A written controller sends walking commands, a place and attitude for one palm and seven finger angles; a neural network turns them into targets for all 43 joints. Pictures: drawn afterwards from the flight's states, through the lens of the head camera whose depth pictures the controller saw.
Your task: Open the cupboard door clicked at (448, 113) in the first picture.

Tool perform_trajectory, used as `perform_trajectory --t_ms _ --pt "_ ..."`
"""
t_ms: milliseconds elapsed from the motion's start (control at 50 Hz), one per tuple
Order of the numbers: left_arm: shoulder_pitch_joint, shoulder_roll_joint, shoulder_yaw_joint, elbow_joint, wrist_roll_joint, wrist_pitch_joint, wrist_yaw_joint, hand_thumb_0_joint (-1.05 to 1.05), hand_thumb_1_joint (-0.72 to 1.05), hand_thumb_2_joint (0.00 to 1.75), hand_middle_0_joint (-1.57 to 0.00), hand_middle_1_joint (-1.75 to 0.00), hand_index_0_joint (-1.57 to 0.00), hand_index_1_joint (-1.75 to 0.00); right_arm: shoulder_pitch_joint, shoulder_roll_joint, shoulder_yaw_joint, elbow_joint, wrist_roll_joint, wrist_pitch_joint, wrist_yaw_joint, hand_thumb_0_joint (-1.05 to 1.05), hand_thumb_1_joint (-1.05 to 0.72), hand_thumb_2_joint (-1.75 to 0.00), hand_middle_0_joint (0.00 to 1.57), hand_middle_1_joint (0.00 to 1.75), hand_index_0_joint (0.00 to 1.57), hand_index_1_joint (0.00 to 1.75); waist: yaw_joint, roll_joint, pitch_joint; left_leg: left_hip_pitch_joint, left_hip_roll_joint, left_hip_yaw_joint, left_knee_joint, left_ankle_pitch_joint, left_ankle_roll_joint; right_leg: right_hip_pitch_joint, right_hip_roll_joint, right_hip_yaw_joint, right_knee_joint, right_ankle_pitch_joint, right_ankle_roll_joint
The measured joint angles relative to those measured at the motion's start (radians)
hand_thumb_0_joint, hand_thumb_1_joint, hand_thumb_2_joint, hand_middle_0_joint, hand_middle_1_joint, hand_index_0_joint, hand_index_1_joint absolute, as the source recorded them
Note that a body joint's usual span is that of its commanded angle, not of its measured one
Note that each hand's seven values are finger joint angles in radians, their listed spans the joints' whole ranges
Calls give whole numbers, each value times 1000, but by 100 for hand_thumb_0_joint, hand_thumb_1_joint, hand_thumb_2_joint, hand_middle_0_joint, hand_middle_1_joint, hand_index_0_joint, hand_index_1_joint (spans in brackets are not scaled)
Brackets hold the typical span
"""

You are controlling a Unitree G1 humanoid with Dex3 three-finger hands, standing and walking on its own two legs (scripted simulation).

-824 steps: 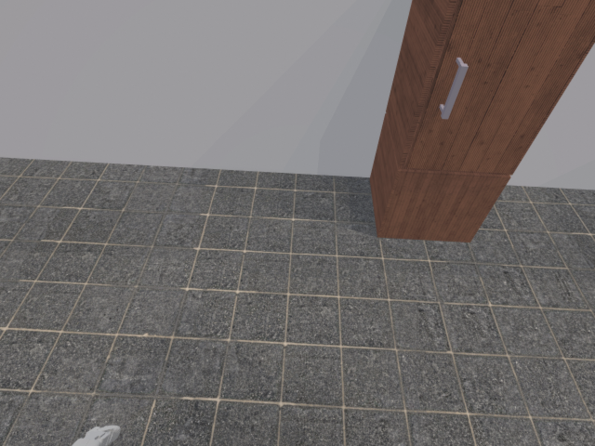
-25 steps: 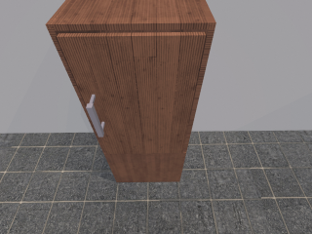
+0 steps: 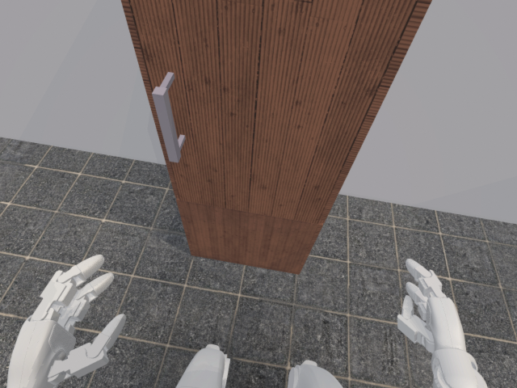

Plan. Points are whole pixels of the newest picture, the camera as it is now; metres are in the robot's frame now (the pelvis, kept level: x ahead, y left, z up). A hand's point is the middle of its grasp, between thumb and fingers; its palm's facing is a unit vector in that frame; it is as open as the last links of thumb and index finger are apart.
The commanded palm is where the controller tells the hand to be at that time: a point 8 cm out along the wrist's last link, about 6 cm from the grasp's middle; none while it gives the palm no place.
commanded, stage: raise the hand with hooked fingers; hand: left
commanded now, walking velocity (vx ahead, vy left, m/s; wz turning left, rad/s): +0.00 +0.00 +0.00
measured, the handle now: (172, 120) +0.52 +0.24 +0.07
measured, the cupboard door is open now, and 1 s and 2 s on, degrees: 0 0 0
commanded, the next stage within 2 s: move the hooked fingers beside the handle in 1.56 s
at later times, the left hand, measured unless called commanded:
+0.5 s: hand (91, 276) +0.23 +0.26 +0.05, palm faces -0.01 -1.00 -0.07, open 12.3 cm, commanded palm +0.21 +0.32 +0.07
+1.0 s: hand (63, 224) +0.28 +0.31 +0.09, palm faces +0.01 -1.00 -0.06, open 13.9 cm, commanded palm +0.26 +0.36 +0.09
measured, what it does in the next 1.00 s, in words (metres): stands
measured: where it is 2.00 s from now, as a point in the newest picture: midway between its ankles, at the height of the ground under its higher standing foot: outside the picture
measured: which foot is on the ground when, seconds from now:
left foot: down 0.00-1.00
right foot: down 0.00-1.00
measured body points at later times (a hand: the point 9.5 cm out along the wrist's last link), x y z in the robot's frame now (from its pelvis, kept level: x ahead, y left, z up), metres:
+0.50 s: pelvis -0.02 +0.03 +0.01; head +0.05 +0.04 +0.46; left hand +0.23 +0.31 +0.06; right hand +0.11 -0.25 -0.07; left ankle +0.01 +0.13 -0.64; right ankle +0.02 -0.08 -0.64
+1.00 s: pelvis +0.00 +0.05 +0.03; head +0.07 +0.07 +0.47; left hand +0.28 +0.36 +0.09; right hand +0.16 -0.19 -0.05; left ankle +0.01 +0.13 -0.64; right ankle +0.02 -0.08 -0.64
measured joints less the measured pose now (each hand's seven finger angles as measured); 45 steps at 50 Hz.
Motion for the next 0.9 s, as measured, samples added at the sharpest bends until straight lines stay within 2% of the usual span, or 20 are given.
perform_trajectory --t_ms 60,100,140,180,220,260,300,360,420,460,560,720,840,900 --pt "-77 18 -5 -69 -26 -42 -37 2 40 68 -23 -62 -23 -62 -3 26 44 49 4 -4 -10 1 -90 -90 19 30 20 30 8 35 8 -53 5 -27 57 -11 -2 -36 5 -26 33 -5 -5" --pt "-160 47 -13 -69 -28 -16 -85 2 35 66 -23 -65 -24 -65 1 52 76 76 14 1 -16 1 -90 -90 19 30 20 30 -1 55 12 -78 8 -32 76 -10 -3 -57 7 -31 45 -1 -6" --pt "-241 83 -17 -34 -29 66 -130 2 30 64 -24 -68 -24 -68 17 80 102 90 27 17 -22 1 -90 -90 20 30 21 30 -19 69 18 -86 10 -27 73 -2 -3 -68 9 -26 43 10 -5" --pt "-292 112 -11 11 -38 186 -157 1 26 62 -24 -71 -25 -71 46 100 119 89 37 41 -25 1 -90 -90 20 30 21 30 -45 81 27 -74 11 -14 50 12 0 -62 10 -13 24 26 0" --pt "-298 124 7 34 -50 294 -147 1 21 60 -25 -74 -25 -74 87 110 124 80 44 61 -25 1 -90 -89 20 30 21 30 -71 87 30 -47 11 6 9 31 7 -45 10 6 -9 46 8" --pt "-270 118 35 34 -65 343 -108 1 17 58 -25 -77 -26 -77 135 110 116 73 44 68 -26 1 -90 -89 20 30 21 30 -88 86 22 -17 11 28 -36 47 15 -26 12 27 -47 65 16" --pt "-229 101 62 16 -72 331 -53 1 12 56 -26 -80 -26 -80 180 99 98 74 42 63 -25 1 -90 -89 20 30 21 30 -95 84 9 8 11 43 -73 59 22 -7 12 42 -79 80 22" --pt "-194 81 88 4 -63 244 7 1 5 53 -26 -85 -26 -85 224 68 69 89 36 50 -25 1 -90 -90 20 30 21 30 -93 77 -6 23 5 51 -96 67 30 7 7 50 -101 88 30" --pt "-206 84 86 40 -45 163 7 1 -2 50 -26 -89 -27 -89 234 24 54 103 36 38 -25 1 -90 -90 20 30 21 30 -89 73 -12 10 -5 46 -83 64 38 1 -3 45 -92 83 37" --pt "-226 92 72 73 -41 145 -23 1 -6 48 -27 -92 -27 -92 226 1 50 105 40 33 -30 1 -90 -90 20 30 21 30 -87 68 -8 0 -10 45 -70 59 44 -6 -8 44 -81 78 42" --pt "-270 115 38 103 -33 182 -92 0 -18 43 -27 -100 -28 -100 184 -16 53 80 46 19 -48 1 -90 -90 20 30 21 30 -88 51 12 15 -12 48 -68 55 55 14 -9 47 -90 83 51" --pt "-320 140 85 77 -49 199 -46 0 -37 35 -29 -112 -30 -112 149 23 87 22 37 21 -29 1 -90 -90 20 30 21 30 -79 49 -1 78 -16 45 -119 65 62 86 -10 45 -156 99 62" --pt "-382 165 86 173 -32 278 -95 0 -45 32 -29 -117 -30 -117 144 29 120 1 39 45 -23 1 -90 -90 20 30 21 30 -61 66 0 89 -23 44 -136 69 69 101 -15 44 -178 104 69" --pt "-414 168 93 198 -29 288 -117 0 -48 31 -30 -118 -30 -118 145 30 126 8 35 47 -30 1 -90 -90 20 30 21 30 -56 66 13 92 -22 44 -139 70 69 105 -14 44 -183 107 69"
